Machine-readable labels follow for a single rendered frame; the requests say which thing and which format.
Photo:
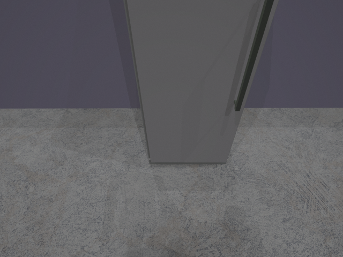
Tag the handle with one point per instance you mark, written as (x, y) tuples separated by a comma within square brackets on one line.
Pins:
[(254, 51)]

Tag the fridge door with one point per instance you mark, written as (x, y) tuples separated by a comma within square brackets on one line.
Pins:
[(191, 57)]

